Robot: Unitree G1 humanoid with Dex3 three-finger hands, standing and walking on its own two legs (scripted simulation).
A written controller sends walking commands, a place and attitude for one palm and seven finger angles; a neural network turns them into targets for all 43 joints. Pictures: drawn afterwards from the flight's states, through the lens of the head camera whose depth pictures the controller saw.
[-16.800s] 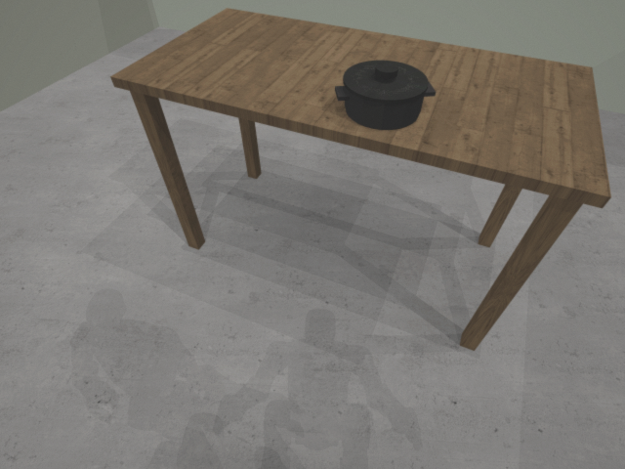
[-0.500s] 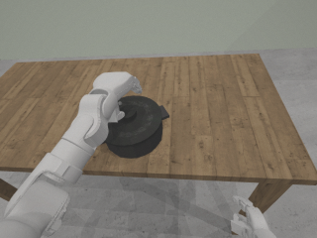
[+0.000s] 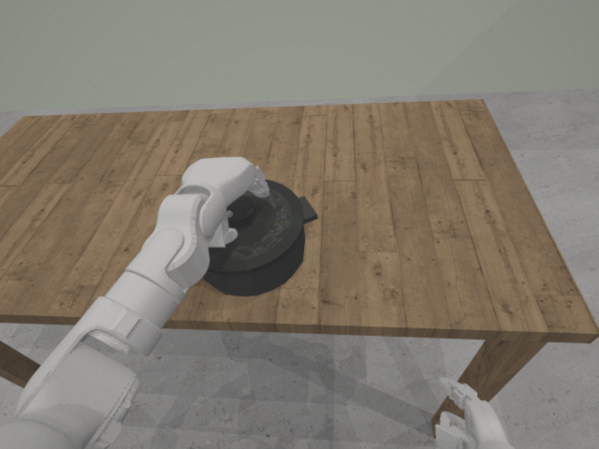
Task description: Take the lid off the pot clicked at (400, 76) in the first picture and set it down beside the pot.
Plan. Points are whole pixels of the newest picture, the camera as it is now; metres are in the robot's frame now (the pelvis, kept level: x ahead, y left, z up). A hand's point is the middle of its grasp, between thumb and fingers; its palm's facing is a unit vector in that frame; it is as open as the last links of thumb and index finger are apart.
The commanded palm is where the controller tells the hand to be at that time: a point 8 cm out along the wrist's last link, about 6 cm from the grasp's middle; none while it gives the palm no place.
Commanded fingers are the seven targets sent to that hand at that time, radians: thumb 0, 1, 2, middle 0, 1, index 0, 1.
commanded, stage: lower the open fingers around the knob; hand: left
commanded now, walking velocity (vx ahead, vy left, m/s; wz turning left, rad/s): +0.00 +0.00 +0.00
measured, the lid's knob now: (238, 211) +0.44 +0.11 +0.08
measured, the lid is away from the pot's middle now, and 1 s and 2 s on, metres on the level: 0.00 0.00 0.00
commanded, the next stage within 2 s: close the fingers and squeeze the knob in 0.38 s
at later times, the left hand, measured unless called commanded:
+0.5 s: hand (237, 216) +0.41 +0.11 +0.10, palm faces -0.27 -0.04 -0.96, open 10.1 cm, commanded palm +0.39 +0.12 +0.17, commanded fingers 0.00 -0.21 1.24 -0.81 -0.08 -0.81 -0.08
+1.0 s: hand (228, 221) +0.40 +0.12 +0.10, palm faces -0.27 -0.05 -0.96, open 8.9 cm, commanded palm +0.38 +0.12 +0.17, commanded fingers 0.00 0.09 1.10 -0.68 -0.81 -0.68 -0.81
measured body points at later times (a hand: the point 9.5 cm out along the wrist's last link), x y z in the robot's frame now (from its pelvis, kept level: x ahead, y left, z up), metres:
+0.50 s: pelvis +0.01 +0.00 +0.00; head +0.02 -0.05 +0.45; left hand +0.42 +0.11 +0.16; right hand +0.17 -0.24 -0.12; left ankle -0.02 +0.11 -0.74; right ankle +0.01 -0.12 -0.74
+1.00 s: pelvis +0.00 +0.00 +0.00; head +0.01 -0.04 +0.45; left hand +0.41 +0.12 +0.16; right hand +0.19 -0.22 -0.11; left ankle -0.02 +0.11 -0.74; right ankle +0.01 -0.12 -0.74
